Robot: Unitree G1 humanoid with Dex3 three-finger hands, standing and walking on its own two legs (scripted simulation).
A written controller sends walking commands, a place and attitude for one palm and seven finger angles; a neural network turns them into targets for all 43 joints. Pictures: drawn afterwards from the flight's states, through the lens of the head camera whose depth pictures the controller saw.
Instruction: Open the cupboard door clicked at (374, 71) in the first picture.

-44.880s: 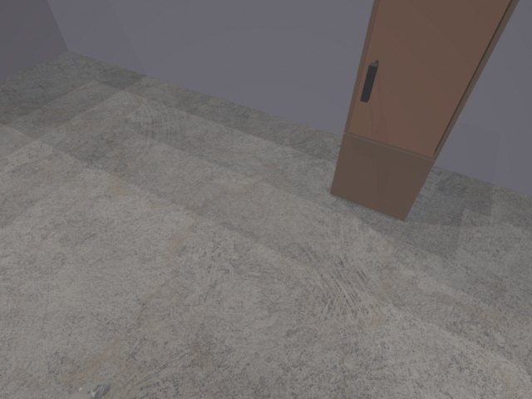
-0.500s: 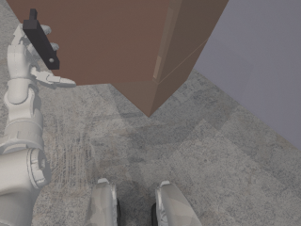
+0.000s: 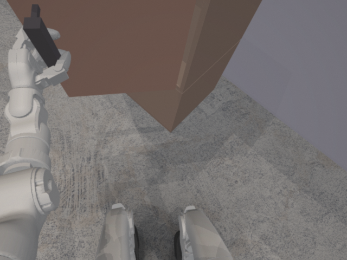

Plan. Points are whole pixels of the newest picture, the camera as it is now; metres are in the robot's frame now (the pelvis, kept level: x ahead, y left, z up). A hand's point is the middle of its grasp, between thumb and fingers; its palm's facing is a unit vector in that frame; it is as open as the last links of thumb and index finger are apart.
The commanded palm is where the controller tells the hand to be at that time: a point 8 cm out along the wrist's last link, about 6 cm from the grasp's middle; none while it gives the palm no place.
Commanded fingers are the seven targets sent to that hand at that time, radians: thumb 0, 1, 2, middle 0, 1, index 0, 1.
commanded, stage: close the thumb around the handle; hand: left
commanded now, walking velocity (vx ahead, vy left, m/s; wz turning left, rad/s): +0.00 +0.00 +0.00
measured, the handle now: (49, 43) +0.57 +0.24 +0.06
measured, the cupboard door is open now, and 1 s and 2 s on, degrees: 51 87 98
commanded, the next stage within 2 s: pull the door open along its arc in 0.16 s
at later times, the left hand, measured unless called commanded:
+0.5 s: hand (62, 71) +0.51 +0.21 +0.05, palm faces +0.13 -0.99 -0.01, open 6.2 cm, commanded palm +0.46 +0.24 +0.05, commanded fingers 0.00 0.90 0.90 -0.40 -1.35 -0.40 -1.35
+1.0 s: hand (111, 136) +0.36 +0.10 +0.06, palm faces +0.38 -0.92 +0.06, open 6.8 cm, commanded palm +0.28 +0.17 +0.05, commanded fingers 0.00 0.90 0.90 -0.40 -1.35 -0.40 -1.35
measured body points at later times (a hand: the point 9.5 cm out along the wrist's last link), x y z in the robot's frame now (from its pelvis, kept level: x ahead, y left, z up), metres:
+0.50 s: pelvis +0.01 +0.00 +0.01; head +0.16 +0.02 +0.43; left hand +0.49 +0.26 +0.05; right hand +0.03 -0.27 -0.11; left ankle +0.06 +0.11 -0.59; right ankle +0.01 -0.12 -0.59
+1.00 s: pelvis +0.03 -0.02 +0.04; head +0.12 -0.02 +0.48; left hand +0.33 +0.15 +0.05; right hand +0.21 -0.24 -0.07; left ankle +0.06 +0.11 -0.59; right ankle +0.01 -0.12 -0.59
